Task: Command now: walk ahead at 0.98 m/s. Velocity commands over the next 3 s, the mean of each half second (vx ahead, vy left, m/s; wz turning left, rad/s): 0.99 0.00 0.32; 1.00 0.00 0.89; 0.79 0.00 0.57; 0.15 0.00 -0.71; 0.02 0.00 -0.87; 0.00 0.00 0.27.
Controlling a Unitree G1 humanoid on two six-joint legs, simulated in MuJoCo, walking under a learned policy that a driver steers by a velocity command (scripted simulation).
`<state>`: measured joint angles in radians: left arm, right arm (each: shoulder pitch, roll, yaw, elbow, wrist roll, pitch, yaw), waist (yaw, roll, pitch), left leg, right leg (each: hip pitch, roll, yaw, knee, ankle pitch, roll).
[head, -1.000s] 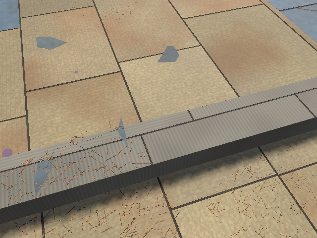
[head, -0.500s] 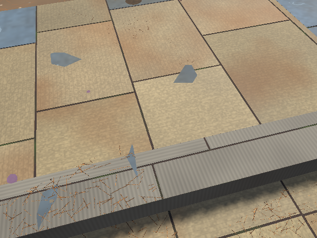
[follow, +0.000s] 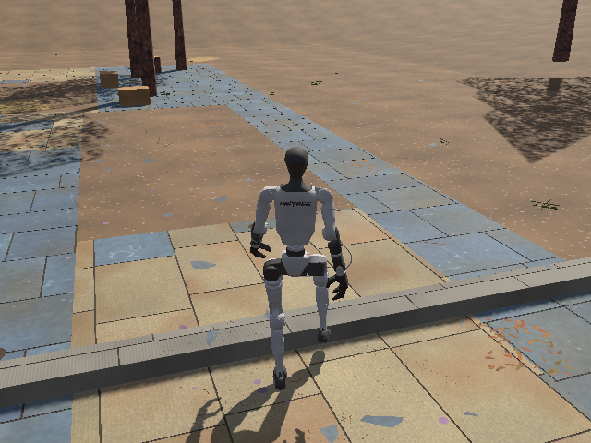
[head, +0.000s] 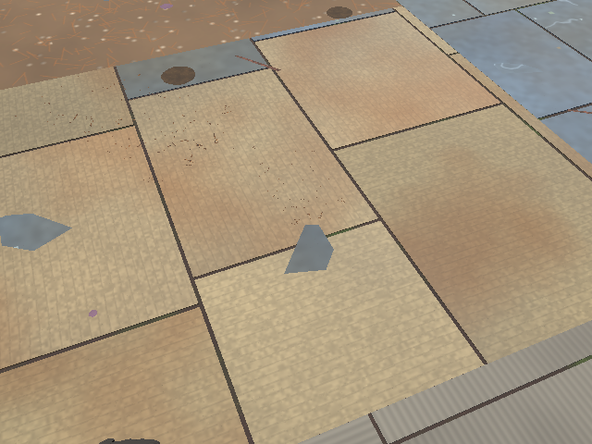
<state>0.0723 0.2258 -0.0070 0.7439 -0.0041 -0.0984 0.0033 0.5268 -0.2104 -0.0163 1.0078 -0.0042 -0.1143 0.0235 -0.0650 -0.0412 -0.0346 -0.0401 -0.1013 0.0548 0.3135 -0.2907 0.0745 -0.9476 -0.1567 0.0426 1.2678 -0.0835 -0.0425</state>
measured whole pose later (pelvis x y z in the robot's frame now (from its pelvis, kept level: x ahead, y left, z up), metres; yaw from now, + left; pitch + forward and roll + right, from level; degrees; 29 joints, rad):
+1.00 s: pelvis +0.88 +0.03 +0.12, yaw +36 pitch +2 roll -2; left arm -0.08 0.18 0.01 0.51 0.01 -0.15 0.01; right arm 0.50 -0.15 -0.04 0.78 0.03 -0.06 0.00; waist -0.12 -0.03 0.00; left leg -0.10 -0.17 -0.21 0.47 -0.35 0.16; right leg -0.73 -0.06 0.18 0.77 -0.03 0.06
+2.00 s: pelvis +1.26 +0.30 +0.10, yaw +28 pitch +2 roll +3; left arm 0.20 0.32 0.08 0.61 0.02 0.04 -0.01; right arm 0.07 -0.31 -0.10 0.74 -0.01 0.01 -0.03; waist 0.01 0.02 0.04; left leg -0.48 0.09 0.09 0.97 -0.49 -0.05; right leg -0.43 -0.02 -0.01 0.69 -0.30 -0.05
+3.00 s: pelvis +1.26 +0.33 +0.12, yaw +16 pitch +3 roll -1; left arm 0.15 0.27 0.07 0.63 0.01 0.01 0.05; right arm 0.19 -0.31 -0.09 0.68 0.03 0.07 0.02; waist -0.01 0.01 0.06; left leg -0.52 0.06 0.04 0.91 -0.37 -0.08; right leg -0.19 -0.07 -0.13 0.45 -0.30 0.02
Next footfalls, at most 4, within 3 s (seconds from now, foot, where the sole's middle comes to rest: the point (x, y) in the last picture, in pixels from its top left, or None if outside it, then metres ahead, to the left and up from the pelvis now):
0.24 right None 0.47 -0.19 -0.65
0.70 left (273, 312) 0.82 0.04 -0.65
1.12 right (250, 190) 1.25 0.09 -0.65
1.52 left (113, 205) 1.22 0.48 -0.65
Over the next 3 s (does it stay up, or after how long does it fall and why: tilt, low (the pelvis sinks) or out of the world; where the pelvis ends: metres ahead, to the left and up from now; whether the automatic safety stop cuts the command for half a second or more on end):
stays up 1.26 0.33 0.12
